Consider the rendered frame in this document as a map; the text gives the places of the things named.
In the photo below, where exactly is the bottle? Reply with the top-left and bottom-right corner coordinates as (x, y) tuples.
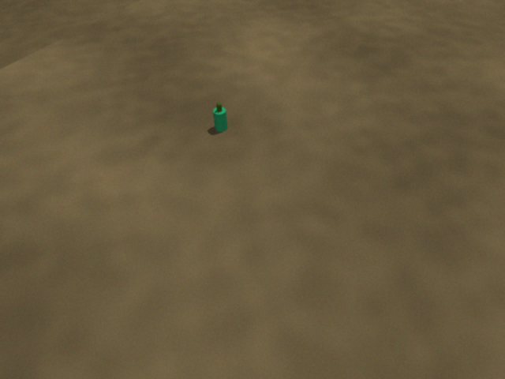
(213, 103), (227, 132)

